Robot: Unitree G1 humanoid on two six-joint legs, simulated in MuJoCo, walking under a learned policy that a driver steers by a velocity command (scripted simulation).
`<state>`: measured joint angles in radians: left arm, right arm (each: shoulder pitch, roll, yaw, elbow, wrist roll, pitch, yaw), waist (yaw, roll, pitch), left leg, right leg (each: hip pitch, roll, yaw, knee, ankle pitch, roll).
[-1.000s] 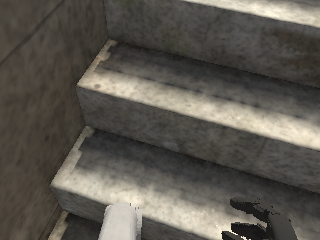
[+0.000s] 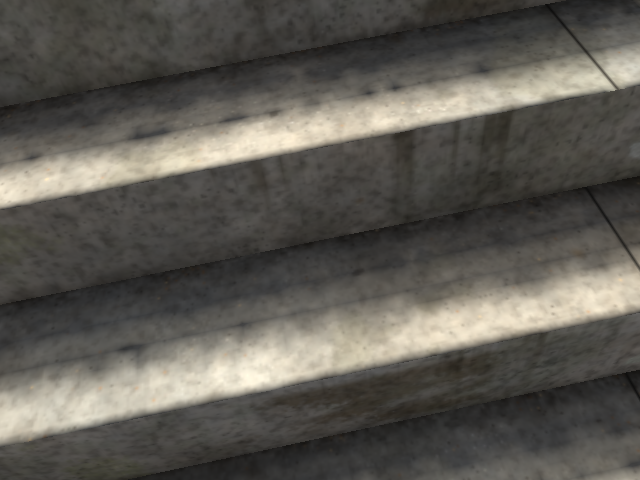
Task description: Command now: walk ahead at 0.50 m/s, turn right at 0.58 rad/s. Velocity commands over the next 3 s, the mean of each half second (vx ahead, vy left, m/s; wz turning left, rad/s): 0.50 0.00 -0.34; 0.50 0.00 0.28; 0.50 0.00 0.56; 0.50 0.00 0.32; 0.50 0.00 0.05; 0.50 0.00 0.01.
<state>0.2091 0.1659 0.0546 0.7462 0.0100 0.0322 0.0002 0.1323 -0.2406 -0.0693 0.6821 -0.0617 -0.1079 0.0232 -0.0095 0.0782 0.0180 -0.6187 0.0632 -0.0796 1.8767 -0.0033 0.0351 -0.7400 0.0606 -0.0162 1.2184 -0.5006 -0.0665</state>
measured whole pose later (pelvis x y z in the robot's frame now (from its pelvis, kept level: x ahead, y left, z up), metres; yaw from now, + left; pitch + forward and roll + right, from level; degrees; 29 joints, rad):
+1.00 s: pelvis +0.54 -0.11 +0.43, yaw +3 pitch +2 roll -4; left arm 0.22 0.21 0.07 0.92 0.01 -0.10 0.05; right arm 0.20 -0.17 -0.09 0.70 -0.04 -0.07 0.00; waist -0.05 0.04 -0.06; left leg -0.95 -0.07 -0.11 2.15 -0.03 0.15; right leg -0.52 -0.04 -0.25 0.91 -0.42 -0.05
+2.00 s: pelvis +1.03 +0.06 +0.85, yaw +26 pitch +3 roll -2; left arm 0.40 0.21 0.06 1.03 0.02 -0.13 0.03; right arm 0.12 -0.10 -0.02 0.66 -0.05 -0.06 -0.02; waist -0.03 0.03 -0.07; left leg -1.05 -0.11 -0.22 2.09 -0.12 0.14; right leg -0.39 0.06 -0.15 0.70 -0.36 -0.10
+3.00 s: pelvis +1.48 +0.30 +1.22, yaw +28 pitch +1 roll -1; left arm 0.41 0.19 0.07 1.02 0.01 -0.06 0.00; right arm 0.18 -0.10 -0.03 0.65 -0.03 -0.08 -0.02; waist -0.03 0.04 -0.09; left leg -1.04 -0.07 -0.20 1.99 0.01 0.12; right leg -0.41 0.04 -0.16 0.86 -0.49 -0.10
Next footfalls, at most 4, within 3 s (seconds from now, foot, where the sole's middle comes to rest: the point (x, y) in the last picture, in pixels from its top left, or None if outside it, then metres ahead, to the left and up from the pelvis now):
0.36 left None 0.34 -0.01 -0.48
0.80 right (498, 270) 0.63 -0.22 -0.29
1.32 left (319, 92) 0.84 0.04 -0.09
1.78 right None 1.10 0.01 0.10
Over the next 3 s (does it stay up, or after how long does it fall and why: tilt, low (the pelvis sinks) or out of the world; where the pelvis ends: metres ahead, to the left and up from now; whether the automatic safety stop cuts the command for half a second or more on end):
stays up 1.48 0.30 1.22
